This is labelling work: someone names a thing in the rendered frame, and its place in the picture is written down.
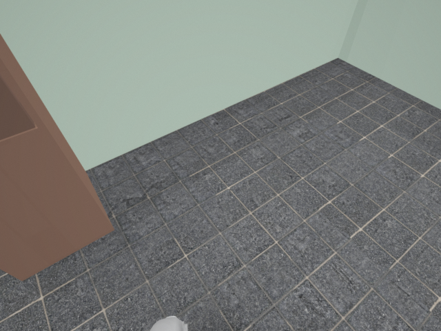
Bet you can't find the drawer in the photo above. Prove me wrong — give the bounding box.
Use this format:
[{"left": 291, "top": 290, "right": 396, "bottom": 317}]
[{"left": 0, "top": 74, "right": 35, "bottom": 140}]

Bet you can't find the left robot thigh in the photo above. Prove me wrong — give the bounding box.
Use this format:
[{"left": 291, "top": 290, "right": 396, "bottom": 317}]
[{"left": 150, "top": 317, "right": 188, "bottom": 331}]

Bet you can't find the cabinet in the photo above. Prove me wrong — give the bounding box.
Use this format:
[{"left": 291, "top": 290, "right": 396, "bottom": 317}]
[{"left": 0, "top": 34, "right": 114, "bottom": 281}]

